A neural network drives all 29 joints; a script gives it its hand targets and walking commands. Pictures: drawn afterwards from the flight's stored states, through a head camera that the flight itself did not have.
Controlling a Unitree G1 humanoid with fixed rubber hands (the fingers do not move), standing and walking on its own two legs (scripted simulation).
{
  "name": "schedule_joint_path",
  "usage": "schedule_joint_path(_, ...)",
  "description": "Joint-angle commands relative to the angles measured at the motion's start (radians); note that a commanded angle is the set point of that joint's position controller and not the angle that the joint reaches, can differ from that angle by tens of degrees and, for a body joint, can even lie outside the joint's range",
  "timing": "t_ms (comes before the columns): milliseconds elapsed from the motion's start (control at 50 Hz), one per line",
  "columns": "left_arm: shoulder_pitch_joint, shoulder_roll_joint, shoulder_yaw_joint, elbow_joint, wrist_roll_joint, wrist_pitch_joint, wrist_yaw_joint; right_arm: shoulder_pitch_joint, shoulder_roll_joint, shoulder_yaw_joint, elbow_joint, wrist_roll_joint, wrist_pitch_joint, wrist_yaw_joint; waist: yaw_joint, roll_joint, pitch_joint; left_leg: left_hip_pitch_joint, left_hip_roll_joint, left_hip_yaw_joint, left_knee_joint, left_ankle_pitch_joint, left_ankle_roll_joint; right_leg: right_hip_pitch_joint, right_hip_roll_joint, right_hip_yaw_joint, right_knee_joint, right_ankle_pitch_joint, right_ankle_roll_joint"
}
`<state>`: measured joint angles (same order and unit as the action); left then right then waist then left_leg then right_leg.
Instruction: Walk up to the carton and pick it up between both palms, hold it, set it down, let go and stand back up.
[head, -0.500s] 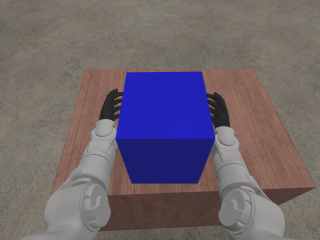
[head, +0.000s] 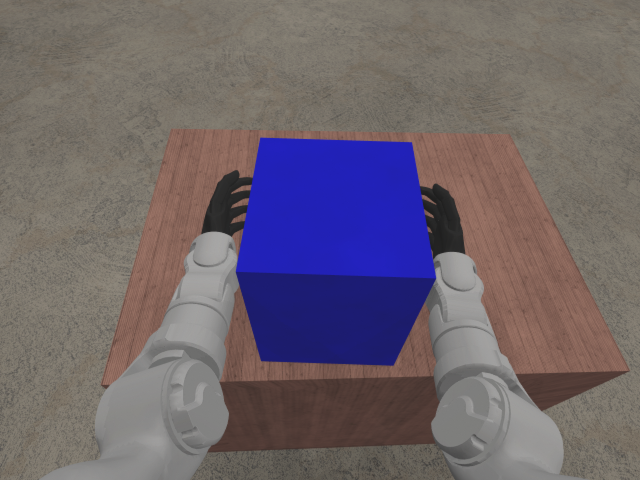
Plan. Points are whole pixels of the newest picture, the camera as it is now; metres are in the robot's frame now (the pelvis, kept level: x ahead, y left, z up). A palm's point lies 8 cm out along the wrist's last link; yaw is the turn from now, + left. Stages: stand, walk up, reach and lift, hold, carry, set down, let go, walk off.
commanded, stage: set down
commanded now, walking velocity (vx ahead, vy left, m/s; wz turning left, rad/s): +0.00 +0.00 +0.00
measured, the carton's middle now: (331, 259) +0.43 +0.01 +0.00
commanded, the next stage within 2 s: none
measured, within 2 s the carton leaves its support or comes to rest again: neither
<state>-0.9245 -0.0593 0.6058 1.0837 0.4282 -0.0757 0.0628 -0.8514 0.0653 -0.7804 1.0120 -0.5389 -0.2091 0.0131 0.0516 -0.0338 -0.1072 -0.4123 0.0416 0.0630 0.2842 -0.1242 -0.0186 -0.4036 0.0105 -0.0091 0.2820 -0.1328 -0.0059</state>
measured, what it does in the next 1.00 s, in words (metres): stands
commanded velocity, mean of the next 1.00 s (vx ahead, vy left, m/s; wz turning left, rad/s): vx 0.00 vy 0.00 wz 0.00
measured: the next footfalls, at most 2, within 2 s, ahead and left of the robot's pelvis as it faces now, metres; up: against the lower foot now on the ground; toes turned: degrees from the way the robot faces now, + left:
none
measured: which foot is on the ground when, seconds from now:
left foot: down 0.00-1.00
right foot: down 0.00-1.00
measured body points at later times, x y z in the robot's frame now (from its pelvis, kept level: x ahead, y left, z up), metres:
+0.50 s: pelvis +0.00 +0.00 +0.00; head +0.09 +0.01 +0.44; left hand +0.44 +0.15 +0.05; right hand +0.44 -0.14 +0.05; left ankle -0.01 +0.13 -0.75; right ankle -0.02 -0.11 -0.75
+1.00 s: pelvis +0.00 +0.00 +0.00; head +0.09 +0.01 +0.44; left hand +0.44 +0.15 +0.05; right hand +0.44 -0.14 +0.05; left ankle -0.01 +0.13 -0.75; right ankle -0.02 -0.11 -0.75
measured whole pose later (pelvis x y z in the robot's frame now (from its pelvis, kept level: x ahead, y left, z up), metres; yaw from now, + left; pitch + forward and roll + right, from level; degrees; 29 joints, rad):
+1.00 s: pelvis +0.00 +0.00 +0.00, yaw +0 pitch +14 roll +0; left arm -0.89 -0.11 0.66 0.95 0.50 -0.08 0.01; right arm -0.81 0.11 -0.80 0.90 -0.58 -0.22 0.05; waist 0.04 -0.04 -0.07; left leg -0.40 0.04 0.06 0.28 -0.12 -0.02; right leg -0.40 0.01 -0.01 0.28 -0.14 -0.01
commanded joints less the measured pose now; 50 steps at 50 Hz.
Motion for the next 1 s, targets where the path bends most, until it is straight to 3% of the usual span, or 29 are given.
schedule_joint_path(0, -0.540, -0.403, -0.199, -0.101, 0.015, -0.050, -0.078, -0.614, 0.420, 0.275, -0.030, -0.021, -0.080, 0.131, 0.004, 0.023, -0.621, 0.318, -0.009, 0.094, 0.076, 0.424, -0.008, 0.282, -0.006, -0.104, 0.059, 0.406, 0.051)
schedule_joint_path(20, -0.519, -0.406, -0.189, -0.091, 0.019, -0.053, -0.080, -0.606, 0.435, 0.287, -0.039, -0.020, -0.086, 0.129, 0.012, 0.013, -0.620, 0.309, -0.008, 0.091, 0.085, 0.446, -0.005, 0.292, -0.006, -0.101, 0.065, 0.440, 0.058)
schedule_joint_path(100, -0.492, -0.415, -0.189, -0.082, 0.023, -0.057, -0.094, -0.589, 0.438, 0.294, -0.040, -0.028, -0.089, 0.122, -0.007, -0.012, -0.579, 0.277, -0.009, 0.082, 0.075, 0.427, 0.001, 0.330, -0.008, -0.106, 0.081, 0.497, 0.067)
schedule_joint_path(260, -0.446, -0.425, -0.173, -0.096, 0.060, -0.036, -0.089, -0.546, 0.433, 0.275, -0.052, -0.043, -0.084, 0.132, -0.001, 0.005, -0.551, 0.334, -0.003, 0.083, 0.072, 0.437, -0.003, 0.259, -0.001, -0.111, 0.053, 0.409, 0.059)
schedule_joint_path(300, -0.460, -0.402, -0.158, -0.105, 0.053, -0.037, -0.093, -0.547, 0.440, 0.275, -0.068, -0.053, -0.075, 0.134, 0.004, -0.018, -0.535, 0.279, -0.007, 0.091, 0.054, 0.360, 0.010, 0.287, -0.007, -0.106, 0.053, 0.370, 0.064)
schedule_joint_path(360, -0.445, -0.407, -0.154, -0.102, 0.051, -0.041, -0.098, -0.537, 0.449, 0.276, -0.090, -0.062, -0.079, 0.128, 0.003, -0.043, -0.538, 0.244, -0.015, 0.089, 0.041, 0.341, 0.022, 0.334, -0.013, -0.096, 0.067, 0.432, 0.075)
schedule_joint_path(520, -0.424, -0.390, -0.133, -0.102, 0.075, -0.048, -0.109, -0.506, 0.454, 0.269, -0.097, -0.065, -0.073, 0.127, 0.002, -0.033, -0.525, 0.227, -0.019, 0.093, 0.029, 0.335, 0.033, 0.345, -0.021, -0.096, 0.076, 0.460, 0.082)
schedule_joint_path(620, -0.415, -0.406, -0.143, -0.119, 0.077, -0.048, -0.103, -0.482, 0.453, 0.258, -0.081, -0.069, -0.071, 0.130, -0.002, -0.006, -0.530, 0.323, -0.014, 0.090, 0.063, 0.427, 0.019, 0.235, -0.006, -0.109, 0.058, 0.407, 0.073)
schedule_joint_path(660, -0.412, -0.404, -0.132, -0.109, 0.080, -0.047, -0.101, -0.482, 0.446, 0.249, -0.078, -0.070, -0.070, 0.133, -0.003, 0.003, -0.517, 0.315, -0.014, 0.087, 0.065, 0.409, 0.015, 0.229, -0.003, -0.108, 0.047, 0.375, 0.070)
schedule_joint_path(740, -0.386, -0.388, -0.111, -0.119, 0.094, -0.033, -0.104, -0.471, 0.442, 0.249, -0.086, -0.069, -0.056, 0.136, 0.005, -0.033, -0.477, 0.300, -0.015, 0.093, 0.057, 0.385, 0.031, 0.246, -0.002, -0.106, 0.052, 0.364, 0.073)
schedule_joint_path(920, -0.382, -0.393, -0.119, -0.144, 0.096, -0.036, -0.093, -0.441, 0.430, 0.220, -0.087, -0.083, -0.052, 0.143, 0.001, 0.013, -0.490, 0.361, -0.008, 0.085, 0.072, 0.446, 0.017, 0.163, 0.007, -0.113, 0.026, 0.293, 0.053)
schedule_joint_path(980, -0.349, -0.385, -0.101, -0.132, 0.103, -0.032, -0.101, -0.426, 0.421, 0.224, -0.092, -0.079, -0.045, 0.134, -0.007, -0.007, -0.461, 0.325, -0.015, 0.087, 0.069, 0.426, 0.026, 0.205, 0.001, -0.102, 0.037, 0.341, 0.063)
